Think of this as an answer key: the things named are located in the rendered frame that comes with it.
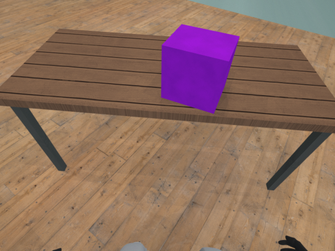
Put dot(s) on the carton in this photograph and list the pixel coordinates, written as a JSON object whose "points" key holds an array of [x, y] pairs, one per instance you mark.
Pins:
{"points": [[195, 66]]}

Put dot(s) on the table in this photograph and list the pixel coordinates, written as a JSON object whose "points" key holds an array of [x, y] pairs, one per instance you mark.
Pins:
{"points": [[268, 85]]}

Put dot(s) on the right robot hand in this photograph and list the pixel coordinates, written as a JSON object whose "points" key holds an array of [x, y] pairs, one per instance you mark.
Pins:
{"points": [[292, 242]]}

